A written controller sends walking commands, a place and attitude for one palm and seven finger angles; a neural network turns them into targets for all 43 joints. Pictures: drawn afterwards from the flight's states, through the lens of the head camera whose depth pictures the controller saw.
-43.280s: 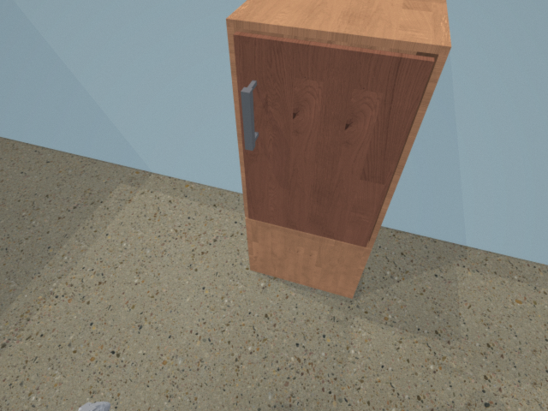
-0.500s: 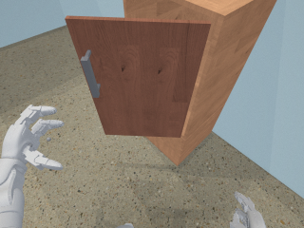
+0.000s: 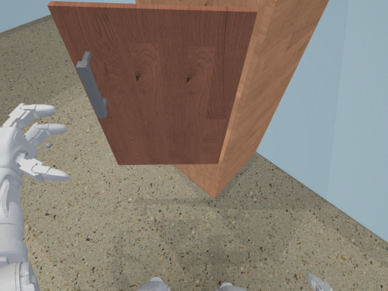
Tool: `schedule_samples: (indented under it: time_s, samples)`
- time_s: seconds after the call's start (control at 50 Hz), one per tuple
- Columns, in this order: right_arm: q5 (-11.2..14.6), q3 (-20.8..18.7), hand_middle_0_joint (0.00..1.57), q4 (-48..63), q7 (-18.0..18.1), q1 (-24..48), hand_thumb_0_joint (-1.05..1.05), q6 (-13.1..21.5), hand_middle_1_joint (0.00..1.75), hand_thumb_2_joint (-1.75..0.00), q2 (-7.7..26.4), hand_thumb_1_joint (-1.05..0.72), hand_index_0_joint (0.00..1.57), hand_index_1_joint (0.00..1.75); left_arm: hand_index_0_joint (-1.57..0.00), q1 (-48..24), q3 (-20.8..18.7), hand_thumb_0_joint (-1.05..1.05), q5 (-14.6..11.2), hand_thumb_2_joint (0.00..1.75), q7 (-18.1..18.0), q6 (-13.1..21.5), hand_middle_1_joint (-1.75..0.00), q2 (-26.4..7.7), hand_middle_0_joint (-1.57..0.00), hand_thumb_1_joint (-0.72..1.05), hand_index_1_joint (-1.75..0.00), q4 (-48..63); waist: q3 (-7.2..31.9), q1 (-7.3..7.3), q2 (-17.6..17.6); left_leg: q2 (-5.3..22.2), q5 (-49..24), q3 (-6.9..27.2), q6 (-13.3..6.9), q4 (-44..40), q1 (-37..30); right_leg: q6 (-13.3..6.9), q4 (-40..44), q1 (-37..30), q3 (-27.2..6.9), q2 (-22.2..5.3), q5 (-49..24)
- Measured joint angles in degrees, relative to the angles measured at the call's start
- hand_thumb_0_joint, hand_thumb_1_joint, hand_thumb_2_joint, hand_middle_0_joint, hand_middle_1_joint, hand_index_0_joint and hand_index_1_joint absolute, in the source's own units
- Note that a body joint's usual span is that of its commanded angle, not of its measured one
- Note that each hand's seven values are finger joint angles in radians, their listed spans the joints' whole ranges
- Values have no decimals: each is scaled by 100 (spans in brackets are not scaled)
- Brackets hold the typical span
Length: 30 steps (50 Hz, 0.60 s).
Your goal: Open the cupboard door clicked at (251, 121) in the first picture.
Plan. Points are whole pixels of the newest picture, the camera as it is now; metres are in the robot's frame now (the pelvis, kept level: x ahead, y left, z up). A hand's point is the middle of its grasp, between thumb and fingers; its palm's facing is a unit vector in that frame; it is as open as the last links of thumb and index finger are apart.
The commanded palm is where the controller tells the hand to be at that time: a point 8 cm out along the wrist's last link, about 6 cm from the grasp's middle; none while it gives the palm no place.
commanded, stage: move the hooked fingers beside the handle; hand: left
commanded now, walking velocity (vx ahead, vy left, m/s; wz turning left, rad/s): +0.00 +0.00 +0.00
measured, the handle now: (95, 86) +0.55 +0.25 +0.07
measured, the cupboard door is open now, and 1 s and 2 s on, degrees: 44 44 44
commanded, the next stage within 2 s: slide the fingers in behind the handle in 1.76 s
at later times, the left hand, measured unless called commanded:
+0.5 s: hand (49, 123) +0.43 +0.31 +0.08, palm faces +0.04 -1.00 +0.01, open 14.0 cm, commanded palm +0.41 +0.35 +0.08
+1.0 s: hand (58, 101) +0.49 +0.31 +0.08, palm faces +0.04 -1.00 -0.01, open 14.0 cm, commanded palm +0.47 +0.36 +0.07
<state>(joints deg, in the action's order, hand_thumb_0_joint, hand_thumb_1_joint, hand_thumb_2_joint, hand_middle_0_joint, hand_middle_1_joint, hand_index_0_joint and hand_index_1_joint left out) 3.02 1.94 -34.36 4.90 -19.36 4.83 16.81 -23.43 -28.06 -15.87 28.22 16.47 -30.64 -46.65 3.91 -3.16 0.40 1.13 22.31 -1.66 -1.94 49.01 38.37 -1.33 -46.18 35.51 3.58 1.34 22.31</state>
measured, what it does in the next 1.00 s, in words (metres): stands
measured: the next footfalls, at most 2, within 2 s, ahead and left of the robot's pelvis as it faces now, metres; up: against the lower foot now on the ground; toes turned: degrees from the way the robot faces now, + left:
none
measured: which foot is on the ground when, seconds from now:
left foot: down 0.00-1.00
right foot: down 0.00-1.00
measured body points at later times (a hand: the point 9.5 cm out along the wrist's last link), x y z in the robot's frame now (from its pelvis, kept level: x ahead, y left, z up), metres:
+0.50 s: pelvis +0.00 +0.02 -0.01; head +0.09 +0.05 +0.43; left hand +0.42 +0.36 +0.08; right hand +0.06 -0.26 -0.11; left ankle +0.02 +0.10 -0.70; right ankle +0.00 -0.11 -0.70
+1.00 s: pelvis +0.00 +0.02 -0.02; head +0.13 +0.06 +0.41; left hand +0.48 +0.37 +0.08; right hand -0.01 -0.26 -0.11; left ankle +0.02 +0.10 -0.70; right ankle +0.00 -0.11 -0.70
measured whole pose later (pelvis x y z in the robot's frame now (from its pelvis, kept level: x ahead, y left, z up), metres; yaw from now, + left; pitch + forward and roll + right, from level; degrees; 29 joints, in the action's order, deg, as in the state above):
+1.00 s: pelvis +0.00 +0.02 -0.02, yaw -2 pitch +20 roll -5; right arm 0.8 3.3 -34.8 3.5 -23.8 -3.8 17.5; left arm -51.5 -30.7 -7.2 28.4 18.2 -45.3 -70.9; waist 4.3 -9.8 0.3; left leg 1.8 24.5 -1.5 -3.7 56.3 52.3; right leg 0.3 -50.2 48.0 3.7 1.9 22.5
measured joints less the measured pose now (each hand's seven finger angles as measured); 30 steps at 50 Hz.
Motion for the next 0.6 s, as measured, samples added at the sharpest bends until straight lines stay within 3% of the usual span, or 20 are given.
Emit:
schedule_samples:
  time_s: [0.6]
  samples:
    - [-126,47,21,-14,-121,-136,0,-562,30,-90,-17,-91,20,30,-30,-1649,-85,-2,453,30,84,286,-120,-647,-30,-50,-120,-1574,114,-279,-52,-13,140,-15,-158,423,752,152,-218,655,-17,-21,21]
